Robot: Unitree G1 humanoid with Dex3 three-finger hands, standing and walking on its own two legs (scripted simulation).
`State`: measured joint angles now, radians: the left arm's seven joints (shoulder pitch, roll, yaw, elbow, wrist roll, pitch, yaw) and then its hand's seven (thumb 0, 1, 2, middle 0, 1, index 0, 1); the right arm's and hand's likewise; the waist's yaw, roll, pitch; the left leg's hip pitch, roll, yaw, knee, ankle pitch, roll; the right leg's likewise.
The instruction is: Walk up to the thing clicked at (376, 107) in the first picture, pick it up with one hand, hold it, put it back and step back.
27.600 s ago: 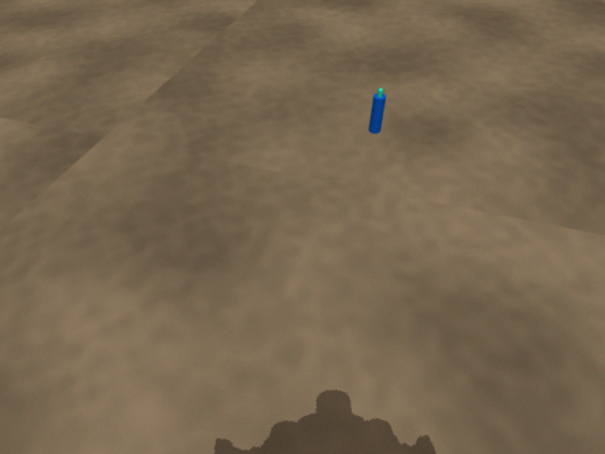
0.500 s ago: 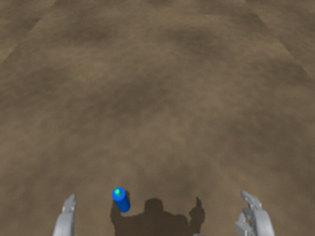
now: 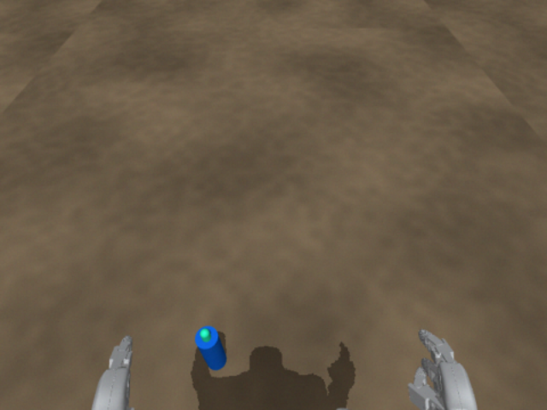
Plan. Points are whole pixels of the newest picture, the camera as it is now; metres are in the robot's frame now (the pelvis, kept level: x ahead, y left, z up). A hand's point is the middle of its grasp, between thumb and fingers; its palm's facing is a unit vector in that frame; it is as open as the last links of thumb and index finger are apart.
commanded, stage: home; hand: left
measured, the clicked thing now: (210, 347) +0.42 +0.21 -0.60
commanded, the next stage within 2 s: stand in 0.44 s
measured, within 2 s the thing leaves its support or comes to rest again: neither
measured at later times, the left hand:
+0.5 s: hand (158, 396) +0.17 +0.18 -0.05, palm faces +0.10 -0.95 -0.28, open 17.5 cm
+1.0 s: hand out of the picture +0.14 +0.22 -0.10, palm faces -0.03 -0.94 -0.33, open 9.1 cm
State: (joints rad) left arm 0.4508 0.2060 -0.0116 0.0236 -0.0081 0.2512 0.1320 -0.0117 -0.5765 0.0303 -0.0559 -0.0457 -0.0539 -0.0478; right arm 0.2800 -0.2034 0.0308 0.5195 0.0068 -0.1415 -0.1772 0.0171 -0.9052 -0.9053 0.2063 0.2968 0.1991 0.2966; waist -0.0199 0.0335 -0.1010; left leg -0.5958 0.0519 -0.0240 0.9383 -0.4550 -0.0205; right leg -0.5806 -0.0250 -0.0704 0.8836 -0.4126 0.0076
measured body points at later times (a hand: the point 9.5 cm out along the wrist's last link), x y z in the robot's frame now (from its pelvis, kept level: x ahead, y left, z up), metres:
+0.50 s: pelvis +0.00 +0.00 +0.00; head +0.02 +0.00 +0.45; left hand +0.16 +0.23 -0.03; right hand +0.16 -0.24 -0.07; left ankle +0.01 +0.13 -0.69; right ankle +0.02 -0.13 -0.69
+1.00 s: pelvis +0.00 +0.00 +0.01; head +0.01 +0.00 +0.46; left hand +0.14 +0.27 -0.08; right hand +0.13 -0.27 -0.09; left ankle +0.01 +0.13 -0.69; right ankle +0.02 -0.13 -0.69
